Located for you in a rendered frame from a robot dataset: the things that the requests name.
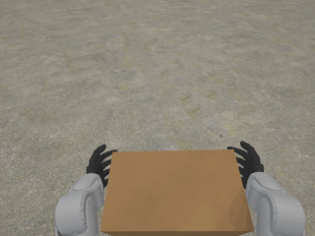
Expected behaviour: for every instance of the robot right hand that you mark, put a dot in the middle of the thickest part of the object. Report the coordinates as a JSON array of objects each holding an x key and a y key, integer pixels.
[{"x": 251, "y": 164}]

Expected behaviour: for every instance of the carton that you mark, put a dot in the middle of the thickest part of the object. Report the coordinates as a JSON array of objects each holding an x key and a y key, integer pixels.
[{"x": 196, "y": 192}]

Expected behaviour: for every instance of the robot left hand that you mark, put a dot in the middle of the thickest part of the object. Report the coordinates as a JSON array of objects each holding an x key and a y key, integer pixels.
[{"x": 97, "y": 163}]

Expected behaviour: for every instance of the left robot forearm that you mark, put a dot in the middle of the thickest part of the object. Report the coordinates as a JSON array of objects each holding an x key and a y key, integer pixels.
[{"x": 76, "y": 213}]

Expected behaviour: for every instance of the right robot forearm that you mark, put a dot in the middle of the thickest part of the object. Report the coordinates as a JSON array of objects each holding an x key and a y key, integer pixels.
[{"x": 278, "y": 213}]

